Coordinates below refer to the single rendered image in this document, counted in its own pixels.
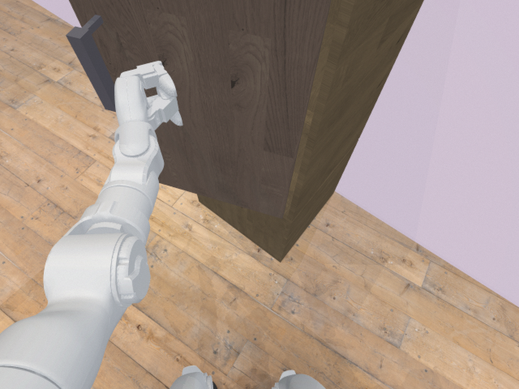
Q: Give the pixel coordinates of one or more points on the left robot forearm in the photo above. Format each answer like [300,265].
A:
[128,196]

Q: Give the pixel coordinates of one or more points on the robot right shin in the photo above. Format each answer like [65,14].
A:
[287,373]

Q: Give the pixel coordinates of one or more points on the left robot thigh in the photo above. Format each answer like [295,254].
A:
[195,380]

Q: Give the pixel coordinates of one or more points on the robot left upper arm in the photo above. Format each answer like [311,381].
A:
[90,281]

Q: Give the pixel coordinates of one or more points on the left robot hand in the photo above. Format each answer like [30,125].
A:
[131,103]

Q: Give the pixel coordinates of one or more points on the handle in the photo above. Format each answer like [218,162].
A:
[86,50]

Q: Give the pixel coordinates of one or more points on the cupboard door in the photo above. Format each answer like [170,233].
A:
[243,72]

